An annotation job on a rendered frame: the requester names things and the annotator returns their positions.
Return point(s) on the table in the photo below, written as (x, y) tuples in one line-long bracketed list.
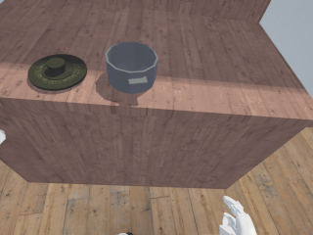
[(224, 98)]

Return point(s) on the pot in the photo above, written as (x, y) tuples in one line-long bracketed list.
[(131, 67)]

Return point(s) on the lid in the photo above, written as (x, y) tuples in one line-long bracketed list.
[(41, 77)]

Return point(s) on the knob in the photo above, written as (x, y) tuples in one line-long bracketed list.
[(56, 64)]

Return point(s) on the right robot hand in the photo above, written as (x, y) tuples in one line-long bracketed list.
[(241, 225)]

